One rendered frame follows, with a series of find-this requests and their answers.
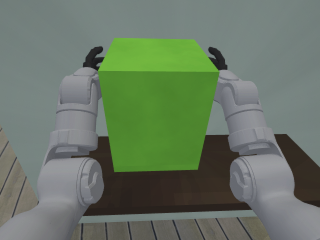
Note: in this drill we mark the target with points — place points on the left robot hand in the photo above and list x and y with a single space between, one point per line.
91 60

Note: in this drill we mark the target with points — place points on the right robot upper arm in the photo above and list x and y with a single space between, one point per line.
266 184

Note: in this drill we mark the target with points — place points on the right robot forearm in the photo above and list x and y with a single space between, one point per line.
243 112

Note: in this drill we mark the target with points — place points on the left robot forearm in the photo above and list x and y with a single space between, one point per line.
76 116

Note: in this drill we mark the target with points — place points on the table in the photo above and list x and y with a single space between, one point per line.
206 189

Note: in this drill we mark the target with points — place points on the left robot upper arm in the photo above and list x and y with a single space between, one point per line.
66 188

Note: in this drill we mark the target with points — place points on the carton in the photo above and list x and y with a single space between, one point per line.
157 96

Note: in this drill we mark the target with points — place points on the right robot hand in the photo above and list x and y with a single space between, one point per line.
219 62

